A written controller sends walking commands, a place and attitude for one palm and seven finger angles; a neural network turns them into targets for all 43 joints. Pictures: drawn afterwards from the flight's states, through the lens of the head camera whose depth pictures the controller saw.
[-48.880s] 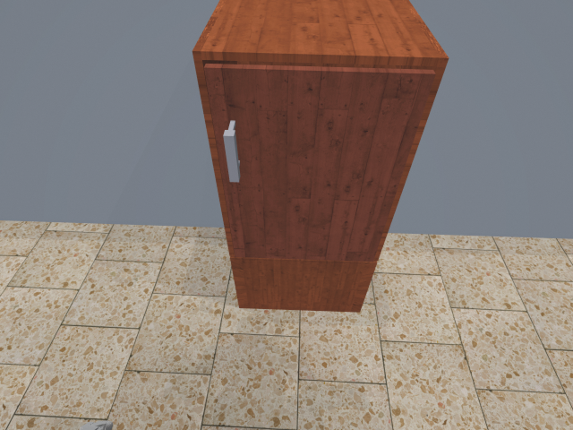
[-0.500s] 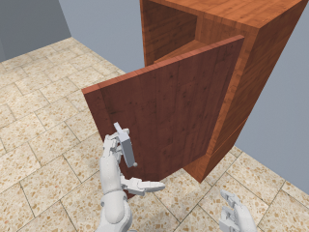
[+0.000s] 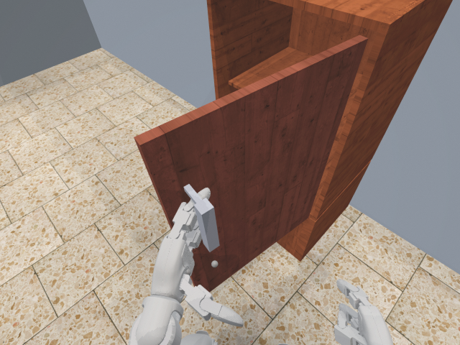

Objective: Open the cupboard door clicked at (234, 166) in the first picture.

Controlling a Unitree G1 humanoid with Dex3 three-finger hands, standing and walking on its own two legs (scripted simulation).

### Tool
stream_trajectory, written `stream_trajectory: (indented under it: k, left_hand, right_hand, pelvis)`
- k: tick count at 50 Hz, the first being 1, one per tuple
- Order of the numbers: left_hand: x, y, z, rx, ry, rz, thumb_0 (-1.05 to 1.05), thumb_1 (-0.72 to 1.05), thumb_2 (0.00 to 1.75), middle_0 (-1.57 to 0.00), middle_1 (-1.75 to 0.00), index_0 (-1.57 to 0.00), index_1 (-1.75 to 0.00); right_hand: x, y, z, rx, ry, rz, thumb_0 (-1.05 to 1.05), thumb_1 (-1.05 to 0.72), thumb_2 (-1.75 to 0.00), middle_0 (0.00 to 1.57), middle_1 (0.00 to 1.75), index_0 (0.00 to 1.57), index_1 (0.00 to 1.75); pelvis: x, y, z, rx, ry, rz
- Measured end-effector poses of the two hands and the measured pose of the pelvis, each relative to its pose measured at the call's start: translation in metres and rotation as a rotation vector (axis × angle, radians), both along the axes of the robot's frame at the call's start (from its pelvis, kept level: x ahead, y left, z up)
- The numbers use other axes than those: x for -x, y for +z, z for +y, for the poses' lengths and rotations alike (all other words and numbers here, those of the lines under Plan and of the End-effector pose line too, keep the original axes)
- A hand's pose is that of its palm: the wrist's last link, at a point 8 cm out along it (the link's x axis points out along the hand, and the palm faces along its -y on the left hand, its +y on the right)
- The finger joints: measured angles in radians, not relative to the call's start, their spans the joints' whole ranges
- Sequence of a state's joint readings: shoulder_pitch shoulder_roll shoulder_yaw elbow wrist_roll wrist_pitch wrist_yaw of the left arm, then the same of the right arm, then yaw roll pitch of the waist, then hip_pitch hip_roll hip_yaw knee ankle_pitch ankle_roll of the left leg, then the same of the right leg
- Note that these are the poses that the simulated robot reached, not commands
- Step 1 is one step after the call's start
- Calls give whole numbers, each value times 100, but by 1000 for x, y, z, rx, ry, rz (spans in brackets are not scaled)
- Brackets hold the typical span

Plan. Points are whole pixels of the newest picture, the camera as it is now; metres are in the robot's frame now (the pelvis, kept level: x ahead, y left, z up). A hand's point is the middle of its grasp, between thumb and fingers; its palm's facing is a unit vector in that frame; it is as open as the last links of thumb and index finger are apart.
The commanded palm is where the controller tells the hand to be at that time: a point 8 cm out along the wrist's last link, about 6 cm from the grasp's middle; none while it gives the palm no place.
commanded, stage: slide the hand sideways off the handle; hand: left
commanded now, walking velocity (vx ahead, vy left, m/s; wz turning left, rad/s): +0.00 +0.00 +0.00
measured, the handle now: (201, 218) +0.30 +0.06 +0.08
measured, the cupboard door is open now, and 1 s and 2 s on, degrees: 81 80 80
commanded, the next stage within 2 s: draw the hand back to the body in 0.90 s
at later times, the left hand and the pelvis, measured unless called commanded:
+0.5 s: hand (185, 276) +0.21 +0.08 +0.08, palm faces -0.09 -1.00 +0.01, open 15.9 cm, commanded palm +0.18 +0.15 +0.08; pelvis +0.01 +0.00 +0.00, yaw -1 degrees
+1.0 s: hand (142, 299) +0.18 +0.13 +0.08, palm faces -0.06 -1.00 +0.02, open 16.3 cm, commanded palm +0.16 +0.19 +0.08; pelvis +0.01 +0.01 -0.01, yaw +0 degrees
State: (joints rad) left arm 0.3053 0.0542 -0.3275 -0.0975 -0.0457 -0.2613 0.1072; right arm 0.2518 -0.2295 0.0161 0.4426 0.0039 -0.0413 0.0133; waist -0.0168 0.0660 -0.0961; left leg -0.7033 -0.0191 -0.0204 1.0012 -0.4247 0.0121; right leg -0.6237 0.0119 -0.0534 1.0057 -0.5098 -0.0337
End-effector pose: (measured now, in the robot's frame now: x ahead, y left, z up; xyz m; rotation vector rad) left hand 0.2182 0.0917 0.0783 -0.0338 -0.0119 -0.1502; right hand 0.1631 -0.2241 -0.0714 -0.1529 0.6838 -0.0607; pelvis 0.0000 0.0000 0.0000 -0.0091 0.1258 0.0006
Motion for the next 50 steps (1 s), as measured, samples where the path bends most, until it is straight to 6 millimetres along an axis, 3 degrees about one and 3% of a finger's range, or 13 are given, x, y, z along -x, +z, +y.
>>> stream_trajectory:
  k: [15,36,50]
  left_hand:
    - [4,0,16,-15,14,14,-1,-50,30,-21,-33,-22,-33]
    - [41,-2,76,-45,119,32,-1,-50,30,-19,-32,-20,-32]
    - [55,-2,96,-20,87,29,-1,-50,30,-16,-30,-15,-30]
  right_hand:
    - [-5,7,9,-17,-8,-3,1,-90,-90,20,30,20,30]
    - [-19,2,-9,26,-35,-24,1,-90,-90,20,30,20,30]
    - [-18,5,1,40,-54,-56,1,-90,-90,20,30,20,30]
  pelvis:
    - [-8,0,2,-1,-25,12]
    - [-14,-10,-5,10,-9,50]
    - [-8,-14,5,30,-2,49]
